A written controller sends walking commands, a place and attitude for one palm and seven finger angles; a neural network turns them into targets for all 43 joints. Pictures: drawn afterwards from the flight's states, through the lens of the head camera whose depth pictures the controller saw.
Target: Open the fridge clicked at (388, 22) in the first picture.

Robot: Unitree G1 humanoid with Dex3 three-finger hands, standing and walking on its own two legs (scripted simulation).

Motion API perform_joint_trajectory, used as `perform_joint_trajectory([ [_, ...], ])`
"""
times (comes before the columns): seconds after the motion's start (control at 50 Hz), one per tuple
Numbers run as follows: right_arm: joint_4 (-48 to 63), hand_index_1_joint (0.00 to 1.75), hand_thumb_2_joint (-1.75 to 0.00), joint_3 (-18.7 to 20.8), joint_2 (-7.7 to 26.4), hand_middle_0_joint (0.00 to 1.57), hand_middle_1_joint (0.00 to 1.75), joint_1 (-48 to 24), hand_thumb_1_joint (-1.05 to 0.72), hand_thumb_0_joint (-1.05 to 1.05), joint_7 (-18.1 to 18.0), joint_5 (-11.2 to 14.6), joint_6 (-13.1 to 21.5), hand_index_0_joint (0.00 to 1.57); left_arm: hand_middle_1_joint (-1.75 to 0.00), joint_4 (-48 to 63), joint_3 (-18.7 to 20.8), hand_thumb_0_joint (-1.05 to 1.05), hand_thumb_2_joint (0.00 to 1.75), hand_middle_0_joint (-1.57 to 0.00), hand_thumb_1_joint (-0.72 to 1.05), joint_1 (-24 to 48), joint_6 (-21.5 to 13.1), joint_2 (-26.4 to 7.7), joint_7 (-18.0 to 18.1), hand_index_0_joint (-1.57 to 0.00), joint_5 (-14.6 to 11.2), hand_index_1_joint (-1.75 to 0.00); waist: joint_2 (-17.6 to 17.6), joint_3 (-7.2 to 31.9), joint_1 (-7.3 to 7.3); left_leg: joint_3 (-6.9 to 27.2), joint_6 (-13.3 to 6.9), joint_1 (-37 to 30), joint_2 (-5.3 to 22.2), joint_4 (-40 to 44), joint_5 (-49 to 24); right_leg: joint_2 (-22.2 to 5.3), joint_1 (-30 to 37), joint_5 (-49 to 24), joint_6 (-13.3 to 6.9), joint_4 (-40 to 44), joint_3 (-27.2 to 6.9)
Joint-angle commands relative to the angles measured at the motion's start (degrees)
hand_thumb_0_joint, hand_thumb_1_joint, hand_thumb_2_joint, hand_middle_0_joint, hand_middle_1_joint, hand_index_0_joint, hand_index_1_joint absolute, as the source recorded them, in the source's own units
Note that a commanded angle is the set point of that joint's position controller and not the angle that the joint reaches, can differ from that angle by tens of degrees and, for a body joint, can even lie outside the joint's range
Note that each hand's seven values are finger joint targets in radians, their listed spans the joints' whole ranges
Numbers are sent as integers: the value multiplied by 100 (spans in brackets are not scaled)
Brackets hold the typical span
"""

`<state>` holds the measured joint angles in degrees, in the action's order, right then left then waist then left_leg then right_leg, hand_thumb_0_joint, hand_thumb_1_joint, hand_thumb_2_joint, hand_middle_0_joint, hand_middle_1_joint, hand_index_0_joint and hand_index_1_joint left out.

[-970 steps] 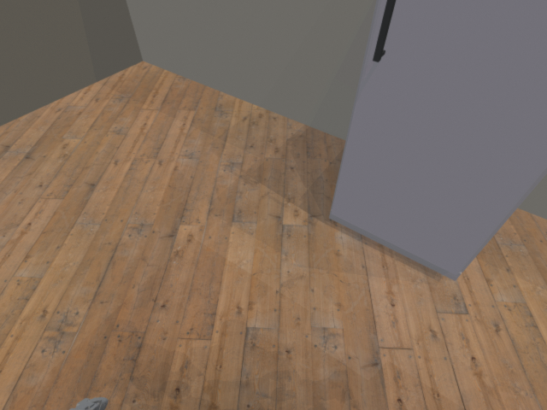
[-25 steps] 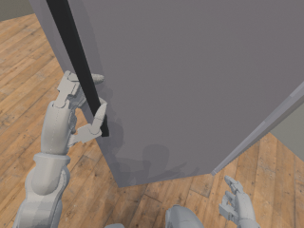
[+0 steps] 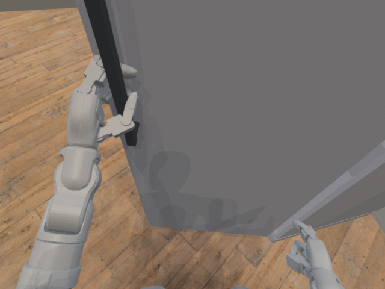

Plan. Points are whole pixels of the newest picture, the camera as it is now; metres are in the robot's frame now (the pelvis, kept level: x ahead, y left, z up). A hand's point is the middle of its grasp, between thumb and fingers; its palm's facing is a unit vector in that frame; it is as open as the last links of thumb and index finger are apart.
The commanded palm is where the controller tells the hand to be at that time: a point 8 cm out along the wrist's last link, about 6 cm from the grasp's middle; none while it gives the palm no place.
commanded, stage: stop walking and hold the door back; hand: left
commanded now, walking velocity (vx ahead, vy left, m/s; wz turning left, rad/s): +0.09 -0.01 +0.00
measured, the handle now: (115, 55) +0.39 +0.15 +0.26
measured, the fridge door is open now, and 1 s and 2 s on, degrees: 71 72 68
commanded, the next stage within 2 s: loosen the grip on the handle in 1.30 s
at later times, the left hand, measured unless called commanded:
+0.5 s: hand (132, 114) +0.34 +0.12 +0.20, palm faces +0.19 -0.97 -0.18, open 5.8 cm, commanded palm +0.32 +0.17 +0.19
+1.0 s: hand (130, 118) +0.33 +0.13 +0.20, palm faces +0.15 -0.97 -0.17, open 5.7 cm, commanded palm +0.32 +0.17 +0.19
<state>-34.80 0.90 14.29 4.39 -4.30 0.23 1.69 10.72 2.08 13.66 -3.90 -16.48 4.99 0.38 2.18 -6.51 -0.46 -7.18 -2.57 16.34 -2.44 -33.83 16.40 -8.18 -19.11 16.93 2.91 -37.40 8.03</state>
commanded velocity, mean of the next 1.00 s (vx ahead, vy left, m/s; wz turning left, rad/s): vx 0.04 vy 0.02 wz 0.00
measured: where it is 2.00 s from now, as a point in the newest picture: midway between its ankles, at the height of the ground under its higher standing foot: outside the picture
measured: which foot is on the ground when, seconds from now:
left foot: down 0.00-1.00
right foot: up 0.00-0.32, down 0.34-1.00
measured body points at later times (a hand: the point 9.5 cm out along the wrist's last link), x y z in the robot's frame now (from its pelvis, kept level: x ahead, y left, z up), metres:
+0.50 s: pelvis -0.04 -0.04 +0.01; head -0.01 -0.05 +0.46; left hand +0.33 +0.18 +0.21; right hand +0.12 -0.27 -0.10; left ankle -0.01 +0.07 -0.71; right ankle -0.05 -0.17 -0.72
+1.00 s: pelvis -0.07 -0.03 +0.01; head -0.06 -0.03 +0.46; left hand +0.32 +0.18 +0.21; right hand +0.08 -0.25 -0.10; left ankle -0.01 +0.07 -0.72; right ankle -0.05 -0.17 -0.72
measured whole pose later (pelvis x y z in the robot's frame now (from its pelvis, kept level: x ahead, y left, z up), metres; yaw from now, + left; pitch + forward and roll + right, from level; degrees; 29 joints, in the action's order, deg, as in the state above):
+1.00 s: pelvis -0.07 -0.03 +0.01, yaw +0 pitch -2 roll -1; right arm -41.1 -2.5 11.5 11.3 -5.3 1.4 2.4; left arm -27.9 3.7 33.7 -8.9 -14.9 5.0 -2.9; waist -2.2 -2.8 1.8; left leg -4.6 -1.4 18.4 2.4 -31.6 11.4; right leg -1.0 -14.1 13.8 1.6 -29.9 1.2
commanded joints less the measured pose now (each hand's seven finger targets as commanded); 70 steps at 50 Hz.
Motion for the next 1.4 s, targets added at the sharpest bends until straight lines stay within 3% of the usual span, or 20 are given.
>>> perform_joint_trajectory([
  [0.0, 879, 30, -90, 14, 350, 20, 30, -179, -90, 0, 179, 25, 239, 20, -140, 1190, 244, 0, 90, -45, 90, 2722, -795, -379, 167, -45, -135, -140, -1945, 2221, -21, 3095, -820, -1775, 2464, 1541, -3280, 442, -776, 1676, -62, -2076, -808],
  [0.04, 720, 30, -90, 149, 486, 20, 30, -39, -90, 0, 205, 85, 298, 20, -140, 1090, 151, 0, 90, -45, 90, 2968, -730, -271, 140, -45, -142, -140, -805, 2042, -91, 2378, -808, -1797, 2193, 1379, -2879, 488, -907, 940, -44, -2058, -877],
  [0.08, 692, 30, -90, 145, 494, 20, 30, -12, -90, 0, 207, 109, 312, 20, -140, 945, -142, 0, 90, -45, 90, 2967, -560, -13, 57, -45, -197, -140, -583, 2051, -43, 1811, -639, -1941, 1883, 1417, -2742, 549, -764, 555, -15, -1616, -717],
  [0.18, 564, 30, -90, -4, 450, 20, 30, 31, -90, 0, 97, 55, 345, 20, -140, 395, -202, 0, 90, -45, 90, 3337, -415, -82, 3, -45, -231, -140, -1172, 2223, -48, 1503, -512, -1971, 1695, 1494, -2127, 734, -114, 508, -13, -287, -503],
  [0.26, 509, 30, -90, -88, 425, 20, 30, -38, -90, 0, 59, 53, 432, 20, -140, 202, -110, 0, 90, -45, 90, 3604, -453, -187, 38, -45, -258, -140, -1185, 2520, 26, 1272, -319, -1741, 1561, 1033, -1875, 795, 874, -94, -72, 1233, -416],
  [0.28, 467, 30, -90, -92, 460, 20, 30, -11, -90, 0, 28, 47, 417, 20, -140, 9, -18, 0, 90, -45, 90, 3597, -442, -363, 51, -45, -232, -140, -1116, 2510, 21, 1195, -195, -1386, 1424, 858, -1618, 681, 1285, -482, -110, 1659, -515],
  [0.34, 494, 30, -90, -125, 301, 20, 30, 74, -90, 0, -50, 32, 338, 20, -140, -210, 550, 0, 90, -45, 90, 3425, -534, -898, 124, -45, -257, -140, 46, 2544, -72, 663, 235, -159, 743, 160, -470, -619, 1929, -2297, -599, 1455, -1689],
  [0.36, 484, 30, -90, -49, 348, 20, 30, 84, -90, 0, -53, 95, 296, 20, -140, -490, 925, 0, 90, -45, 90, 3230, -527, -1181, 163, -45, -355, -140, 973, 2377, 31, 564, 308, 184, 514, -272, -76, -821, 2020, -2835, -734, 1507, -2080],
  [0.38, 467, 30, -90, -11, 402, 20, 30, 4, -90, 0, -57, 129, 268, 20, -140, -637, 732, 0, 90, -45, 90, 3319, -502, -1032, 147, -45, -375, -140, 1308, 2231, 120, 689, 346, 716, 345, -724, 616, -1056, 2355, -3579, -960, 1443, -2280],
  [0.44, 394, 30, -90, -68, 340, 20, 30, -40, -90, 0, -124, 100, 263, 20, -140, -965, 899, 0, 90, -45, 90, 3624, -531, -1033, 154, -45, -277, -140, 883, 2139, 157, 695, 282, 697, 376, -216, 740, -1049, 2475, -4558, -882, 1042, -1865],
  [0.48, 321, 30, -90, -26, 377, 20, 30, -24, -90, 0, -167, 68, 209, 20, -140, -1116, 888, 0, 90, -45, 90, 3633, -580, -1043, 155, -45, -266, -140, 422, 2205, 115, 491, 294, 16, 303, 530, -245, -790, 2170, -4081, -667, 844, -1538],
  [0.52, 404, 30, -90, 72, 458, 20, 30, -8, -90, 0, -139, 78, 182, 20, -140, -897, 656, 0, 90, -45, 90, 3658, -657, -771, 113, -45, -288, -140, 189, 2327, 136, 527, 209, -866, 622, 860, -1844, -339, 1507, -3205, -363, 633, -1167],
  [0.6, 467, 30, -90, 104, 595, 20, 30, 7, -90, 0, -49, 129, 213, 20, -140, -969, 326, 0, 90, -45, 90, 3579, -786, -352, 54, -45, -296, -140, -845, 2316, 71, 1620, -274, -1064, 1573, 969, -2442, 550, 784, -497, -87, 354, -610],
  [0.66, 458, 30, -90, 81, 598, 20, 30, 29, -90, 0, -31, 101, 245, 20, -140, -1059, 337, 0, 90, -45, 90, 3628, -816, -370, 59, -45, -271, -140, -878, 2155, 96, 1460, -235, -651, 1554, 947, -1991, 554, 963, -351, -155, 596, -706],
  [0.76, 349, 30, -90, 66, 571, 20, 30, 162, -90, 0, -85, 105, 310, 20, -140, -1491, 319, 0, 90, -45, 90, 4062, -789, -482, 66, -45, -292, -140, -326, 2177, 22, 806, 157, -672, 989, 572, -850, 208, 761, -879, -280, 1193, -1176],
  [1.02, 60, 30, -90, 2, 626, 20, 30, 409, -90, 0, -199, 138, 331, 20, -140, -3396, 563, 0, 90, -45, 90, 4877, -851, -891, 28, -45, -306, -140, -71, 1888, 80, 950, 97, -464, 1053, 923, -137, 351, 489, 6, -205, 1400, -1086],
  [1.18, 31, 30, -90, 51, 695, 20, 30, 505, -90, 0, -223, 165, 364, 20, -140, -3695, 540, 0, 90, -45, 90, 5080, -942, -911, 4, -45, -306, -140, -408, 1881, 68, 974, 67, -444, 1097, 1086, 1, 418, 512, 112, -212, 1324, -1008],
  [1.34, -33, 30, -90, 61, 701, 20, 30, 645, -90, 0, -235, 167, 367, 20, -140, -4102, 652, 0, 90, -45, 90, 5171, -958, -1039, -23, -45, -306, -140, 14, 1816, 29, 785, 134, -585, 961, 771, -70, 270, 207, 390, -254, 1648, -1201],
  [1.36, -45, 30, -90, 80, 737, 20, 30, 669, -90, 0, -232, 175, 368, 20, -140, -4096, 721, 0, 90, -45, 90, 5233, -975, -1148, -19, -45, -295, -140, -48, 1841, 29, 787, 142, -629, 960, 751, -156, 273, 182, 346, -265, 1628, -1204],
  [1.38, 537, 30, -90, -213, 291, 20, 30, 948, -90, 0, -243, 275, 434, 20, -140, -2824, 2544, 0, 90, -45, 90, 8756, -1206, -4225, 171, -45, 392, -140, -1003, 1400, 37, 634, 120, -515, 785, 1418, 861, 707, 449, 938, -238, 1085, -965],
])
